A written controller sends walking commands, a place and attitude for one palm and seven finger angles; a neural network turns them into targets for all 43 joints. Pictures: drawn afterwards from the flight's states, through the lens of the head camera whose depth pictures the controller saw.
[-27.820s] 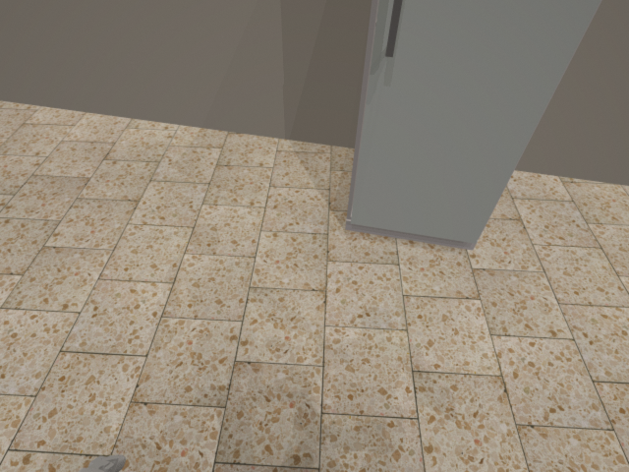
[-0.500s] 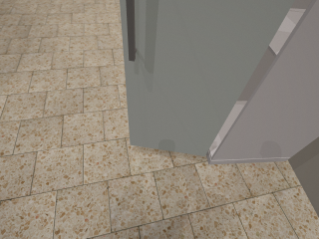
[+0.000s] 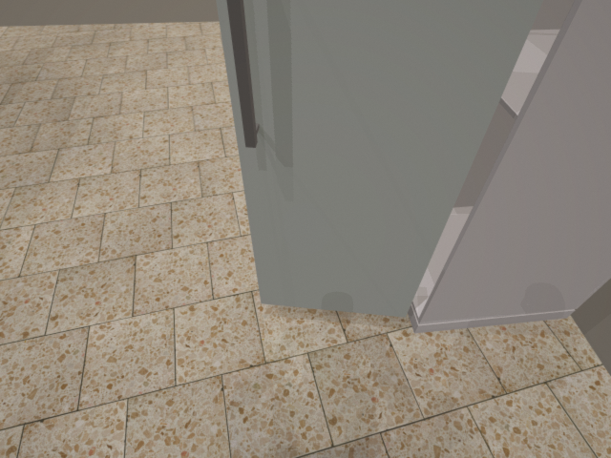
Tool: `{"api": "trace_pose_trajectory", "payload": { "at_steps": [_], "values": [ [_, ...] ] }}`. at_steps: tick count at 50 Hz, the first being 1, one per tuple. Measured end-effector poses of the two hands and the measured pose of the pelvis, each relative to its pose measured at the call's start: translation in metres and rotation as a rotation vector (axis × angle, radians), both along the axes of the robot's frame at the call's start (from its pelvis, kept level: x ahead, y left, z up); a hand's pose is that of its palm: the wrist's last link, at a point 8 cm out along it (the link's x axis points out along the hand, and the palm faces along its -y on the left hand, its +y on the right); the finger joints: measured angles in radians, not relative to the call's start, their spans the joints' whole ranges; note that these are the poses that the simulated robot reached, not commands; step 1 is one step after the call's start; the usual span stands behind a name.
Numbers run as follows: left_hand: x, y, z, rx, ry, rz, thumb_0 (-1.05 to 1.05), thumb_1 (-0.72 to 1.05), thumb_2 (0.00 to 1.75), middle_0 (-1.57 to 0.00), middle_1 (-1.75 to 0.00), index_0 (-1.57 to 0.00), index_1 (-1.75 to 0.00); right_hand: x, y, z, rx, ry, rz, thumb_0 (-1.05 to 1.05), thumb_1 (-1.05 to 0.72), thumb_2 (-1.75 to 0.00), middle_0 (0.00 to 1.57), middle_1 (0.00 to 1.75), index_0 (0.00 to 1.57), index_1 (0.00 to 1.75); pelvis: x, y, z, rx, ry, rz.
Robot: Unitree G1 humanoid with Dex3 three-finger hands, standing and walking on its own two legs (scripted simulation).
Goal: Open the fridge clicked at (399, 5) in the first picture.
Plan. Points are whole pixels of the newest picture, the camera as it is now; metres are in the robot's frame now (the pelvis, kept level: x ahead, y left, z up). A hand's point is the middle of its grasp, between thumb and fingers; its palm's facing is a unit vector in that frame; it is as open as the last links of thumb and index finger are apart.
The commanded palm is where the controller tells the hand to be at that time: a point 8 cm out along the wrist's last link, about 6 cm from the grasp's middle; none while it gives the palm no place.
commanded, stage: let the arm hang, fingers relaxed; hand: left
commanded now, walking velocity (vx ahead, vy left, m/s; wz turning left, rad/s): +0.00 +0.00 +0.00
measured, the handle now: (242, 34) +0.69 +0.15 +0.24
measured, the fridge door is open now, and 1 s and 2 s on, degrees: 78 78 78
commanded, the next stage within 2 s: look to check the result in 0.18 s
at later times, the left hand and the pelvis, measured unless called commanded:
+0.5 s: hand out of the picture +0.06 +0.21 -0.17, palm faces -0.03 -0.96 -0.28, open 7.4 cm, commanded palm none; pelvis +0.02 -0.01 +0.00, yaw +0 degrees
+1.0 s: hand out of the picture +0.09 +0.20 -0.16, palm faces -0.03 -0.96 -0.29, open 7.4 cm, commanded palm none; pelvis +0.03 -0.02 +0.00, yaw -1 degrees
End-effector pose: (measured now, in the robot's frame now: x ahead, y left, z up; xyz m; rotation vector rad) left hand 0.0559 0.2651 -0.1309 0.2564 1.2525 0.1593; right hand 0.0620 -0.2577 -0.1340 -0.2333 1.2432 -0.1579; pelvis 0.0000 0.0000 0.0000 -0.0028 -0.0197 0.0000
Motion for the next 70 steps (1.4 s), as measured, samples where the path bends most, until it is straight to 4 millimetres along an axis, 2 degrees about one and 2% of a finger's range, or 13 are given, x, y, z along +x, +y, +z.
{"api": "trace_pose_trajectory", "payload": {
  "at_steps": [4,8,20,30,39,45,55,70],
  "values": [
    [0.012,-0.007,-0.001,-0.017,-0.017,-0.013,0.0,0.91,0.9,-0.2,-0.3,-0.2,-0.29,0.0,-0.004,0.002,-0.01,0.006,-0.006,0.0,-0.91,-0.9,0.2,0.3,0.2,0.3,0.003,-0.001,0.001,0.001,0.003,-0.002],
    [0.015,-0.011,-0.003,-0.026,-0.011,-0.015,0.0,0.91,0.9,-0.2,-0.3,-0.2,-0.29,-0.004,-0.008,0.003,-0.021,0.023,-0.015,0.0,-0.91,-0.9,0.2,0.3,0.2,0.3,0.006,-0.002,0.001,0.002,0.004,-0.003],
    [0.0,-0.007,-0.004,-0.006,0.061,0.007,0.0,0.9,0.9,-0.2,-0.3,-0.2,-0.29,-0.011,-0.018,0.003,-0.032,0.077,-0.028,0.0,-0.91,-0.9,0.2,0.3,0.2,0.3,0.014,-0.007,0.002,0.003,0.006,-0.004],
    [-0.002,-0.004,0.0,0.017,0.078,0.015,0.0,0.91,0.9,-0.2,-0.3,-0.2,-0.29,0.003,-0.023,0.002,-0.028,0.06,-0.021,0.01,-0.91,-0.9,0.2,0.3,0.2,0.3,0.019,-0.012,0.002,0.006,0.007,-0.007],
    [0.012,-0.009,0.002,0.019,0.043,0.006,0.0,0.9,0.9,-0.2,-0.3,-0.2,-0.29,0.02,-0.03,0.005,-0.035,0.016,-0.015,0.0,-0.91,-0.9,0.2,0.3,0.2,0.3,0.023,-0.016,0.002,0.008,0.004,-0.011],
    [0.022,-0.013,0.003,0.017,0.018,-0.003,0.0,0.9,0.9,-0.2,-0.3,-0.2,-0.29,0.024,-0.036,0.007,-0.041,0.003,-0.015,0.0,-0.91,-0.9,0.2,0.3,0.2,0.3,0.025,-0.019,0.003,0.009,0.002,-0.012],
    [0.028,-0.017,0.004,0.021,0.012,-0.012,0.0,0.9,0.9,-0.2,-0.3,-0.2,-0.29,0.016,-0.042,0.005,-0.042,0.022,-0.028,0.0,-0.91,-0.9,0.2,0.3,0.2,0.3,0.026,-0.024,0.003,0.011,0.0,-0.019],
    [0.022,-0.023,0.004,0.025,0.037,-0.013,0.0,0.9,0.9,-0.2,-0.3,-0.2,-0.29,-0.002,-0.046,0.002,-0.036,0.067,-0.049,0.0,-0.91,-0.9,0.2,0.3,0.2,0.3,0.025,-0.029,0.003,0.01,-0.001,-0.024]
  ]
}}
